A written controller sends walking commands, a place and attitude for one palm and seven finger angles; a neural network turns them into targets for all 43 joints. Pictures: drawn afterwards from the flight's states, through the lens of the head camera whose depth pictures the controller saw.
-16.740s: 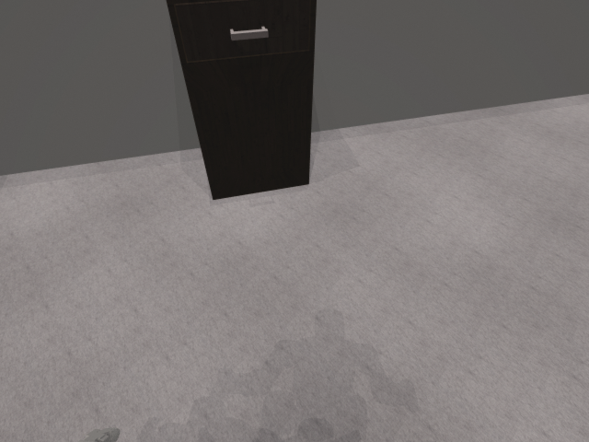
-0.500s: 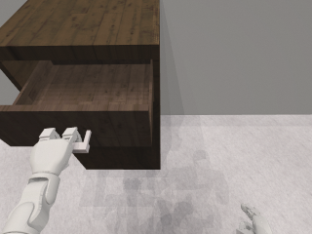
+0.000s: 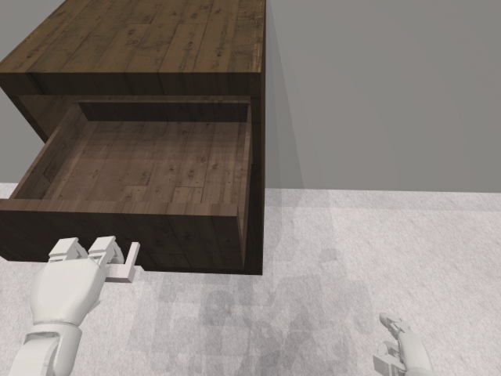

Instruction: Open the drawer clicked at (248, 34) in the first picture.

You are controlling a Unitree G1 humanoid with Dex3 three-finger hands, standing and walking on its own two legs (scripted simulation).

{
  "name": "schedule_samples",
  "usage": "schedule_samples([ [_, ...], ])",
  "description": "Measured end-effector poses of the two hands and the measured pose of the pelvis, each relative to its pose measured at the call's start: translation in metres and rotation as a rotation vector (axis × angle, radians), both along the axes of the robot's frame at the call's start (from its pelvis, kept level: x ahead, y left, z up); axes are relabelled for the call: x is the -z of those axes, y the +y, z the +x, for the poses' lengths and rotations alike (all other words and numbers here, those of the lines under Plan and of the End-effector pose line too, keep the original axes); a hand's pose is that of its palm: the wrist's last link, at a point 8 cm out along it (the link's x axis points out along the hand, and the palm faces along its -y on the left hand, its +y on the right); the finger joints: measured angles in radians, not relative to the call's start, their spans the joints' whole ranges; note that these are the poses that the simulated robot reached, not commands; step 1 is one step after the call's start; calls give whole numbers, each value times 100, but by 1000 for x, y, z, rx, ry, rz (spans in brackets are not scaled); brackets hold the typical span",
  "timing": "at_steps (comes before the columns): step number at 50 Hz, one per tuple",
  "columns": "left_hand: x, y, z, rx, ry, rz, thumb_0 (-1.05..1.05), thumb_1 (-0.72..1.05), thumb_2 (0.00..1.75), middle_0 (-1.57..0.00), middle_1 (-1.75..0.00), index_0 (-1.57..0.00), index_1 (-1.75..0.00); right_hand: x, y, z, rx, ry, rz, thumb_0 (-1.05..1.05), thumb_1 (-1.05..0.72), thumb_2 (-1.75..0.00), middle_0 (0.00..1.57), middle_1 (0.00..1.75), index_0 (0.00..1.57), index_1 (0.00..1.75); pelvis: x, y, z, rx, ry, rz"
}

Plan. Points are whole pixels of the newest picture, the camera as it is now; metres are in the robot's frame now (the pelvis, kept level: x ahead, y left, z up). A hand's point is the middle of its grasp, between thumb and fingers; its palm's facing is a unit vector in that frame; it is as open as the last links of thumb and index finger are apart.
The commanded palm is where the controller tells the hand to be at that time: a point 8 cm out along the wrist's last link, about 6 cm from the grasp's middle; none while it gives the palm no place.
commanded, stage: pull the drawer open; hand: left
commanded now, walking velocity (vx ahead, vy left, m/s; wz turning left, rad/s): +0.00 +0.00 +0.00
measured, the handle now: (96, 259) +0.27 +0.28 +0.04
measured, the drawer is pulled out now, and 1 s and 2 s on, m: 0.26 0.30 0.29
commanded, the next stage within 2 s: open the thumb to release the handle in 0.72 s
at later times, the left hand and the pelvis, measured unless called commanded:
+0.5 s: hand (78, 326) +0.18 +0.27 +0.01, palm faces -0.01 -0.05 -1.00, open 5.5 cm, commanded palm +0.13 +0.28 +0.06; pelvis -0.01 +0.00 -0.01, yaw -1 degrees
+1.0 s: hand (82, 318) +0.19 +0.27 +0.01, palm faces +0.07 -0.05 -1.00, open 6.0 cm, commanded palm +0.16 +0.27 +0.06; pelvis +0.00 +0.01 -0.01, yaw +1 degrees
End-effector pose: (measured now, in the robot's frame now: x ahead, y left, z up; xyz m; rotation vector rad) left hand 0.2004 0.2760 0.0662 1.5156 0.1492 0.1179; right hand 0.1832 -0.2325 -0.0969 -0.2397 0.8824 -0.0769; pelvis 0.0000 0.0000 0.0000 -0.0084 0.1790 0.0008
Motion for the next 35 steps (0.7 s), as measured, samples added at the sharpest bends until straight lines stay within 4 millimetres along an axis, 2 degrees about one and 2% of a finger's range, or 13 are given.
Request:
schedule_samples([
  [18,-1,-3,-38,-23,10,2,1,73,82,-32,-134,-42,-135,-2,-2,-3,-1,-40,19,1,-90,-89,20,30,20,30,3,-5,-8,9,-11,6],
  [35,-3,-3,-48,-3,-5,-6,1,74,77,-28,-130,-41,-133,-2,-3,0,8,-37,13,1,-90,-89,20,30,20,30,9,3,-2,27,16,-1],
])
